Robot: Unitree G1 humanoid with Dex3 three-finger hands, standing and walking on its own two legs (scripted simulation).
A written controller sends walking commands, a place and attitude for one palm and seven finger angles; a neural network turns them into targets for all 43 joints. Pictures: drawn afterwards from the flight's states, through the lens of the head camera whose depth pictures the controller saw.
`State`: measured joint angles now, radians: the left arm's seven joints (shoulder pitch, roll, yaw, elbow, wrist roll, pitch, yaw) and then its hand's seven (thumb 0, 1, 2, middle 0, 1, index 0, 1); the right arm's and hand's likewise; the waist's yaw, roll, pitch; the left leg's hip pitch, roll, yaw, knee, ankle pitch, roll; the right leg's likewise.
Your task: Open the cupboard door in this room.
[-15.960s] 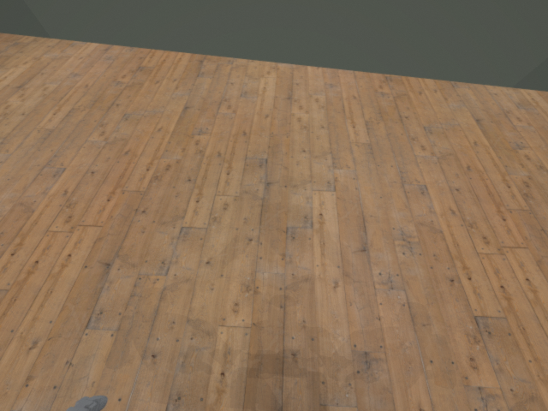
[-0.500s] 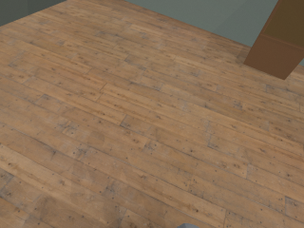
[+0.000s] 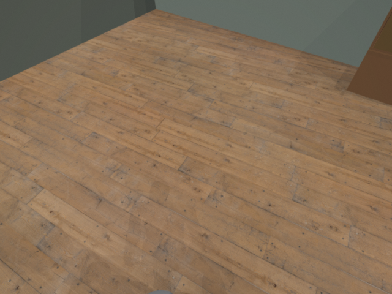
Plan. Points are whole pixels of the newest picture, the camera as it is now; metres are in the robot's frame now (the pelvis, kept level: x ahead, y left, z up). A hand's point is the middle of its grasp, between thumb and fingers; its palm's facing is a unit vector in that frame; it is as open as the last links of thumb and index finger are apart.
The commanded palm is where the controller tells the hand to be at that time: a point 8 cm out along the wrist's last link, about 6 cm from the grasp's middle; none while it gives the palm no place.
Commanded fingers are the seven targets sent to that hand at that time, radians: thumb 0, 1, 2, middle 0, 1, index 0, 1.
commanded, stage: turn or walk to find it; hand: left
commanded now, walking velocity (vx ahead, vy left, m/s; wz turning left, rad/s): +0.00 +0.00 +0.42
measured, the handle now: out of the picture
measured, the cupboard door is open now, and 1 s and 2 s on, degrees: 0 0 0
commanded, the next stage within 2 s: none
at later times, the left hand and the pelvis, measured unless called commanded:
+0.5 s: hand out of the picture +0.02 +0.26 -0.16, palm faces +0.22 -0.94 -0.25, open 7.4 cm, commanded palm none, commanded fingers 0.00 0.90 0.90 -0.20 -0.30 -0.20 -0.30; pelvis -0.03 +0.03 +0.00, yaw +11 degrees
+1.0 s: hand out of the picture -0.09 +0.19 -0.17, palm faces +0.45 -0.86 -0.25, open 7.4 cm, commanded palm none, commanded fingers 0.00 0.90 0.90 -0.20 -0.30 -0.20 -0.30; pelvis -0.04 +0.00 +0.00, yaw +26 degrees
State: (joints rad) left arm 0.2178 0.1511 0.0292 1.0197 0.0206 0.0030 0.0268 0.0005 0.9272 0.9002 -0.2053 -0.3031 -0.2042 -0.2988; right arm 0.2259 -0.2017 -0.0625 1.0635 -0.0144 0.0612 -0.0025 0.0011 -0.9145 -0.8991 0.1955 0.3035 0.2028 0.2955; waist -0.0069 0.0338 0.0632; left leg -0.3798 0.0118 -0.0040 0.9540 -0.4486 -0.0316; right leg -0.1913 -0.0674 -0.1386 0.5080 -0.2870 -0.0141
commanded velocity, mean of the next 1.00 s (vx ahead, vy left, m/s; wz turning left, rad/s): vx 0.00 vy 0.00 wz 0.42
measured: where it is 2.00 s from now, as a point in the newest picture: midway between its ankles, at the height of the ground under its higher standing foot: outside the picture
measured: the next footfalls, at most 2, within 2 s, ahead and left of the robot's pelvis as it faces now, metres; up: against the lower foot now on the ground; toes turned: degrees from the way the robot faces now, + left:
left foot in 0.20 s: +0.01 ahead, +0.15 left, +0.00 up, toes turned +9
right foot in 0.64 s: +0.03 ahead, -0.10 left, +0.00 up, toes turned +11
